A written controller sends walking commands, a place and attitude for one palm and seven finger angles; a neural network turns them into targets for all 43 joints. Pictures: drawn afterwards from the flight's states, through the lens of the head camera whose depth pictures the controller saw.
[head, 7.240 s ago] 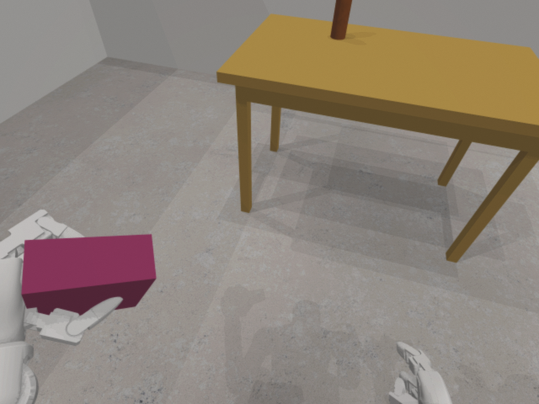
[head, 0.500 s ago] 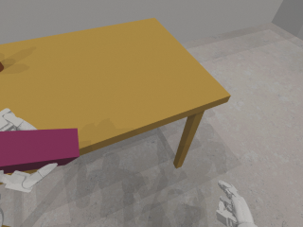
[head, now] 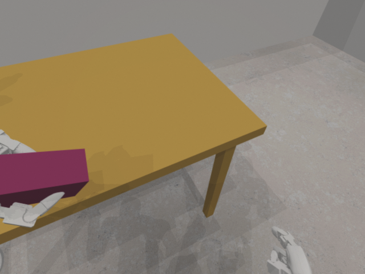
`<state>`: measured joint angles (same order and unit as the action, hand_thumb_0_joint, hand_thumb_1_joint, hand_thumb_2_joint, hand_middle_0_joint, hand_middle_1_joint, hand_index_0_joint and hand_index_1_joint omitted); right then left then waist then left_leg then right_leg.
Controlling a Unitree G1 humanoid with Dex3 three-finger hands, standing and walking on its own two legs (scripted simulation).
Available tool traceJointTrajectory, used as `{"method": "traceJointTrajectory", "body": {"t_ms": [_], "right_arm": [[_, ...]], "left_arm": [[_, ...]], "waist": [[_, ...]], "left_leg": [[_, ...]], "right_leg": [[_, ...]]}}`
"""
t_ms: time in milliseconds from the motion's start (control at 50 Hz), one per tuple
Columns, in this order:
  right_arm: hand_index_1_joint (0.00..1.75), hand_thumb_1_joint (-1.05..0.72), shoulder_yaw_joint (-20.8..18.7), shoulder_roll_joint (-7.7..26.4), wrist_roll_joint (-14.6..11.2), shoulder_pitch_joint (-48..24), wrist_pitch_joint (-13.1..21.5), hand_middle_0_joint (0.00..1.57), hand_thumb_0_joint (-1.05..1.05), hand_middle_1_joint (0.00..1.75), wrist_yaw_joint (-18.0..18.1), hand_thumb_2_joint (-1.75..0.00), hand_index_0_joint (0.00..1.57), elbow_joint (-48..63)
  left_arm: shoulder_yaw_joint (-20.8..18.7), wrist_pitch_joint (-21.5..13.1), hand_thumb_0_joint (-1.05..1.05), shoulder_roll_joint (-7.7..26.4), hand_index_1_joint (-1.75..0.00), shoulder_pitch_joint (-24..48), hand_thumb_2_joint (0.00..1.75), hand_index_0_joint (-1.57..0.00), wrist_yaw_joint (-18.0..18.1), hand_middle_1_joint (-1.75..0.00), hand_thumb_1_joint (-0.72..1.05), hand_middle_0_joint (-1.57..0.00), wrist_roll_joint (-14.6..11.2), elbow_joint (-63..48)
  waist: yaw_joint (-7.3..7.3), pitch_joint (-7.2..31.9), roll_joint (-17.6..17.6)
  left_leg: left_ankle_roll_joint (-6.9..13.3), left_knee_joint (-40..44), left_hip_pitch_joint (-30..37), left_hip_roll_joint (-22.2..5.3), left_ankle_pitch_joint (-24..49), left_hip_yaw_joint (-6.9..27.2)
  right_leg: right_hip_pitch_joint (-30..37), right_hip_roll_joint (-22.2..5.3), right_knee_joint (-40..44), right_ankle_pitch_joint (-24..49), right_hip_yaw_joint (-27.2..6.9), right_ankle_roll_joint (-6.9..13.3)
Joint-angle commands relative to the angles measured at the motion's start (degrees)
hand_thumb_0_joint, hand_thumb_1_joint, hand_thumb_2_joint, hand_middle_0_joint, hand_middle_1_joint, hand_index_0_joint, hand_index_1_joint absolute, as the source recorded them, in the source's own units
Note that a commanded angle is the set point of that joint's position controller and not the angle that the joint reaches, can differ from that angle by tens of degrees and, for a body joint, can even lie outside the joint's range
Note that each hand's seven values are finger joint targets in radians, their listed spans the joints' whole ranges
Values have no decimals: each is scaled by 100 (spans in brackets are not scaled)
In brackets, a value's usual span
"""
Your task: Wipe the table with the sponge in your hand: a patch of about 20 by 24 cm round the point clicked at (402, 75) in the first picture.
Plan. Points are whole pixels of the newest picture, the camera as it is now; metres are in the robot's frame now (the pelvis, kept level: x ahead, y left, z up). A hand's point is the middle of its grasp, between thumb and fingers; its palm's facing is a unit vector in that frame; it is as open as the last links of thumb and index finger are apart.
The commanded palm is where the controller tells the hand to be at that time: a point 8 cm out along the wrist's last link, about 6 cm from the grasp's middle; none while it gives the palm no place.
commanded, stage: shuffle to correct the standing spot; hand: left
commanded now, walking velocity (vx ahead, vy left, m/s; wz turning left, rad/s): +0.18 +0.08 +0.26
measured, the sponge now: (53, 178) +0.23 +0.23 +0.16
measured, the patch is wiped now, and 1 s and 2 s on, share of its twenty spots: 0.00 0.00 0.00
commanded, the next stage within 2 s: come to a stop and stand still in 0.56 s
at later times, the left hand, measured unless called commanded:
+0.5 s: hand (27, 149) +0.26 +0.27 +0.19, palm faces +0.49 -0.80 -0.36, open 9.2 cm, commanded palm +0.20 +0.30 +0.20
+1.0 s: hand (15, 120) +0.33 +0.33 +0.18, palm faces +0.45 -0.81 -0.37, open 9.2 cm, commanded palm +0.27 +0.36 +0.20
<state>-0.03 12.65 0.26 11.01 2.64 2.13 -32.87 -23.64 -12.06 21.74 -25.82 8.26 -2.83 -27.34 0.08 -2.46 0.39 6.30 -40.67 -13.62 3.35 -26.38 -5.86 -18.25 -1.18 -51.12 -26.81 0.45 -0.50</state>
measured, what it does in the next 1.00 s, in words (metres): walks ahead: right foot, then left foot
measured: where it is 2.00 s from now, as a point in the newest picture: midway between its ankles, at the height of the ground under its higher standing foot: outside the picture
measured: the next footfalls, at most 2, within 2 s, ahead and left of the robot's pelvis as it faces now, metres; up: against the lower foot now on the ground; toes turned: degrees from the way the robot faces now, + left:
right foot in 0.18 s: +0.16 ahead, -0.05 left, +0.00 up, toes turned +5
left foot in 0.54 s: +0.15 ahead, +0.17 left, +0.00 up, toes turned +5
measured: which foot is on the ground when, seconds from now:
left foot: down 0.00-0.18, up 0.20-0.52, down 0.54-1.00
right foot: up 0.00-0.16, down 0.18-1.00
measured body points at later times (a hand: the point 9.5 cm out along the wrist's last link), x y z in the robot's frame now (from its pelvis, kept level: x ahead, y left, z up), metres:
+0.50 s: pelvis +0.06 +0.01 +0.02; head +0.07 +0.01 +0.47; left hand +0.23 +0.31 +0.21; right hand +0.26 -0.22 -0.06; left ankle +0.10 +0.16 -0.69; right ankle +0.09 -0.09 -0.71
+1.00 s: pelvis +0.12 +0.07 +0.03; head +0.15 +0.08 +0.48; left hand +0.30 +0.37 +0.20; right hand +0.32 -0.14 -0.05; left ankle +0.11 +0.17 -0.71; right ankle +0.12 -0.05 -0.71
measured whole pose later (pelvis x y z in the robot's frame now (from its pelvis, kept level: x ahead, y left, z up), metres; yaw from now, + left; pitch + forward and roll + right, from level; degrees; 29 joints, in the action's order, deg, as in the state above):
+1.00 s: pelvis +0.12 +0.07 +0.03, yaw +3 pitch -1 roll -1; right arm 1.7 11.0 0.3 9.1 4.9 3.6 -35.2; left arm -20.8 -7.7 20.6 -24.7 8.1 -3.3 -27.4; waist 1.1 -4.1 -0.6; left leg 1.0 -27.5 -11.3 -0.8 -15.1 -2.8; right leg -9.9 -0.5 -25.0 -13.8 3.8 0.0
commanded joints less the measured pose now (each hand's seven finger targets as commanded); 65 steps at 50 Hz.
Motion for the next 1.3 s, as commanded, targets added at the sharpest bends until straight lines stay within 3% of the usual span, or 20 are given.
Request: {"method": "traceJointTrajectory", "body": {"t_ms": [0,120,140,160,180,220,320,460,520,560,640,700,740,860,980,1180,1200,1220,1240,1280], "right_arm": [[30,-90,-257,635,64,-332,432,20,0,30,-85,-90,20,914],[30,-90,-194,668,-23,-644,459,20,0,30,14,-90,20,949],[30,-90,-207,613,-30,-630,443,20,0,30,26,-90,20,938],[30,-90,-307,574,-43,-572,436,20,0,30,29,-90,20,994],[30,-90,-357,756,14,-562,381,20,0,30,38,-90,20,997],[30,-90,-369,685,-8,-388,310,20,0,30,-20,-90,20,829],[30,-90,-193,520,-11,-534,349,20,0,30,17,-90,20,593],[30,-90,-240,460,13,-566,648,20,0,30,170,-90,20,665],[30,-90,-295,693,-78,-535,626,20,0,30,181,-90,20,874],[30,-90,-308,588,-83,-601,662,20,0,30,143,-90,20,822],[30,-90,-145,525,-86,-807,786,20,0,30,71,-90,20,809],[30,-90,-106,412,-54,-631,771,20,0,30,4,-90,20,817],[30,-90,-195,486,-156,-558,740,20,0,30,-85,-90,20,759],[30,-90,-77,529,-38,-758,602,20,0,30,162,-90,20,643],[30,-90,-135,504,23,-724,591,20,0,30,182,-90,20,783],[30,-90,-141,503,-36,-716,449,20,0,30,225,-90,20,942],[30,-90,-325,913,264,457,778,20,0,30,156,-90,20,727],[30,-90,-111,128,-3,-52,710,20,0,30,167,-90,20,481],[30,-90,-402,566,-70,-229,677,20,0,30,143,-90,20,801],[30,-90,-349,654,-98,-13,805,20,0,30,59,-90,20,886]], "left_arm": [[-400,-334,0,915,-160,909,130,-120,28,-160,10,-120,30,-1551],[-595,-268,0,924,-160,-206,130,-120,75,-160,10,-120,-38,-890],[-774,-291,0,1169,-160,-364,130,-120,111,-160,10,-120,-19,-803],[-889,-335,0,1235,-160,-268,130,-120,83,-160,10,-120,-79,-885],[-956,-408,0,1258,-160,-41,130,-120,63,-160,10,-120,-109,-1060],[-876,-440,0,1178,-160,26,130,-120,-23,-160,10,-120,-104,-1100],[-429,-424,0,929,-160,639,130,-120,7,-160,10,-120,22,-1240],[-189,-253,0,749,-160,791,130,-120,120,-160,10,-120,30,-1243],[-328,-305,0,729,-160,743,130,-120,125,-160,10,-120,-1,-1425],[-458,-323,0,886,-160,626,130,-120,80,-160,10,-120,4,-1069],[-589,-298,0,1031,-160,707,130,-120,57,-160,10,-120,25,-1540],[-559,-201,0,1072,-160,264,130,-120,42,-160,10,-120,-35,-1440],[-341,-43,0,756,-160,264,130,-120,46,-160,10,-120,-153,-1326],[-295,-76,0,670,-160,298,130,-120,51,-160,10,-120,-101,-1140],[-191,-30,0,760,-160,445,130,-120,35,-160,10,-120,-39,-1801],[-424,51,0,774,-160,-431,130,-120,57,-160,10,-120,-209,-1592],[-3697,-617,0,5538,-160,6067,130,-120,-102,-160,10,-120,871,-2702],[-1374,-306,0,1728,-160,2572,130,-120,-377,-160,10,-120,160,1151],[-1191,-210,0,1443,-160,1289,130,-120,-256,-160,10,-120,-94,573],[-418,-314,0,1068,-160,1362,130,-120,-434,-160,10,-120,-127,234]], "waist": [[-193,487,771],[170,773,461],[214,1156,-283],[197,1409,-1318],[141,1180,-873],[50,447,-448],[-47,496,-368],[57,521,-442],[18,485,1344],[29,353,1067],[75,670,1375],[7,1137,-841],[-27,926,-1433],[52,963,163],[82,1223,920],[57,1371,531],[101,115,-125],[54,1226,-296],[255,1208,632],[234,1154,692]], "left_leg": [[18,1734,2270,-1682,4913,2351],[-191,595,-945,-960,3014,916],[-236,-748,-1771,-720,2219,620],[-338,-2479,-2440,-166,266,317],[-502,-3259,-2561,-294,-354,781],[-581,-3427,-2557,-639,-171,1052],[-582,-1978,-1564,-759,683,478],[-426,825,520,-339,929,-191],[289,2100,980,-1733,1244,2208],[634,2434,507,-2023,1808,2557],[66,1463,-168,-1263,2206,861],[-533,-345,-1011,-415,1710,263],[-690,-542,-972,-468,539,516],[-448,1804,671,-1288,4095,1184],[-677,1626,1109,-1256,5794,1004],[-719,1883,299,-1016,3378,827],[-490,1098,-656,-973,2969,549],[-481,1593,288,-586,2879,564],[-652,1729,610,-682,2762,583],[-575,1657,268,-825,2496,656]], "right_leg": [[-2270,76,-900,-143,287,112],[2085,25,2387,1738,761,217],[2988,-755,2561,1502,-258,588],[3056,-2030,3068,1046,-2466,1261],[2132,-2523,3704,-171,-3356,1488],[856,-2304,4014,-1538,-3105,1436],[340,-1580,3846,335,-1097,1064],[153,-1060,2777,614,-144,607],[-878,69,617,160,509,30],[-1099,76,-547,-462,196,28],[587,3,2007,834,553,83],[1895,-1202,3110,3197,-1686,768],[1607,-1663,3193,3906,-1864,1086],[1040,-194,2446,2832,96,13],[1182,-58,2693,2956,133,84],[1711,-163,3092,3303,-25,98],[466,-402,3449,2757,-311,-228],[649,-625,3193,2726,-234,311],[851,-293,2974,2626,-344,347],[1016,-428,2899,2668,-519,251]]}}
